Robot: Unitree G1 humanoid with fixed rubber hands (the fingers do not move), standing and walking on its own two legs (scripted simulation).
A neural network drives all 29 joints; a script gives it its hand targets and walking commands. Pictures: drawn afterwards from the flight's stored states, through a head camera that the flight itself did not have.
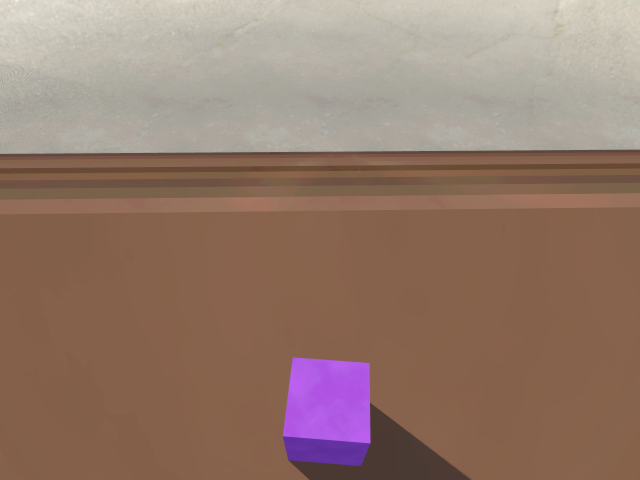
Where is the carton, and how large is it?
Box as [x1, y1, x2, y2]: [283, 357, 369, 465]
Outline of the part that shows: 293,357 283,431 283,439 288,459 360,465 369,445 369,363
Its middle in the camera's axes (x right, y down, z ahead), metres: +0.02 +0.47 +1.08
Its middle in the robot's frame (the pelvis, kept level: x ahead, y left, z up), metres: +0.40 -0.02 -0.65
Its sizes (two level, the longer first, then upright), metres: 0.210 0.200 0.250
